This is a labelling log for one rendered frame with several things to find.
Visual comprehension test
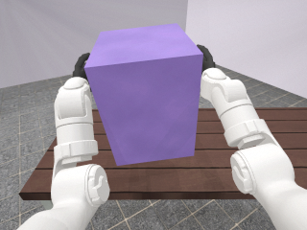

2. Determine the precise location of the table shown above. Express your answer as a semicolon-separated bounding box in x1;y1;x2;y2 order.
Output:
19;107;307;211

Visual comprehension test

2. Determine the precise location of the left robot upper arm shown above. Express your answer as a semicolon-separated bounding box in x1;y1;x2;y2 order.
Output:
16;164;110;230

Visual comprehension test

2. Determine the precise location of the right robot upper arm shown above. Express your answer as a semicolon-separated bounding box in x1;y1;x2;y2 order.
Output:
230;143;307;230

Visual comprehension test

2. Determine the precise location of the left robot hand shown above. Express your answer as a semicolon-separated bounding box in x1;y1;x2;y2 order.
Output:
72;53;92;92

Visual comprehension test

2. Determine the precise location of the carton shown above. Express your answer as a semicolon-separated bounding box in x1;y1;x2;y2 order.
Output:
83;23;203;166

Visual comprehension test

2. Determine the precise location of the left robot forearm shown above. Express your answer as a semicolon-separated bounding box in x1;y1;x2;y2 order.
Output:
51;77;99;204

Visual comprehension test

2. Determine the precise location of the right robot forearm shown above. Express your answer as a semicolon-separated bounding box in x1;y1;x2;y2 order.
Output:
201;68;295;179

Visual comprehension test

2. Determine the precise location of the right robot hand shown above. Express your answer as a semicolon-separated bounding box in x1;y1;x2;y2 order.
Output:
197;44;216;75

